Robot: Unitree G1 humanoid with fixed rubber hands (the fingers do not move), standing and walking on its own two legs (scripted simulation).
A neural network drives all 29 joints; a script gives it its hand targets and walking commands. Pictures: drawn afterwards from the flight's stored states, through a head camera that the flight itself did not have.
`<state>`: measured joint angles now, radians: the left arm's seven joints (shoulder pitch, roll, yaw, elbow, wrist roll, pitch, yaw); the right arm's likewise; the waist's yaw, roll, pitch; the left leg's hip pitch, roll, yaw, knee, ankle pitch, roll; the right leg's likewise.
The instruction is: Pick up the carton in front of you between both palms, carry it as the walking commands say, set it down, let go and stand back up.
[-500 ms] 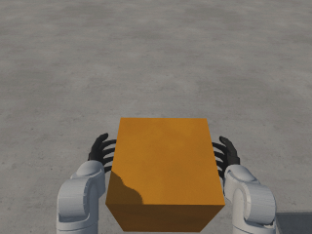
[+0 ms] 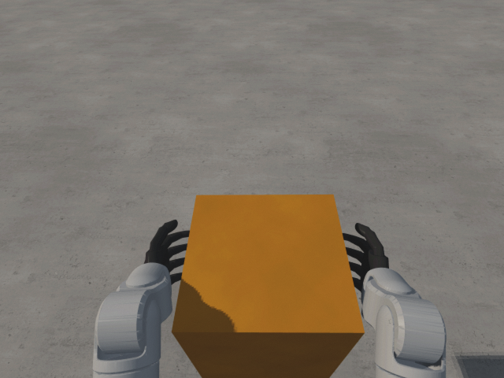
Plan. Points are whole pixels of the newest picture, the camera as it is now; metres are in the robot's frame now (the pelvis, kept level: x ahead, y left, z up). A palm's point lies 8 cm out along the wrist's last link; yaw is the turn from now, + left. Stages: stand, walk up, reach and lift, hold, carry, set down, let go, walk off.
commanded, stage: carry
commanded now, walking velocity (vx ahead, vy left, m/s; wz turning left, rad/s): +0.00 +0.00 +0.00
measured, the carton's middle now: (264, 292) +0.25 -0.01 +0.01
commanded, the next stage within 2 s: hold in 1.74 s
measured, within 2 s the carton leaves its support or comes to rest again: neither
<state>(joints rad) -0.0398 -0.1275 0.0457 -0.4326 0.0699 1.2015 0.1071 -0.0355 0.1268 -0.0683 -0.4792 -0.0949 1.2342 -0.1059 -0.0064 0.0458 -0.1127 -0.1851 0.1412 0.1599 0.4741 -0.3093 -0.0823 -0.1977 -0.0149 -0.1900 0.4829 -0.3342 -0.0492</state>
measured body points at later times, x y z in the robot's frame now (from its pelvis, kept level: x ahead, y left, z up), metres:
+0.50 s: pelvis -0.04 +0.01 +0.00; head -0.06 +0.00 +0.45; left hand +0.25 +0.16 +0.04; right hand +0.24 -0.14 +0.03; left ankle -0.05 +0.16 -0.74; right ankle -0.05 -0.07 -0.74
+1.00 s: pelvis -0.06 +0.02 +0.00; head -0.07 +0.01 +0.45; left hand +0.24 +0.17 +0.03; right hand +0.24 -0.14 +0.03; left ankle -0.05 +0.16 -0.74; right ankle -0.05 -0.07 -0.74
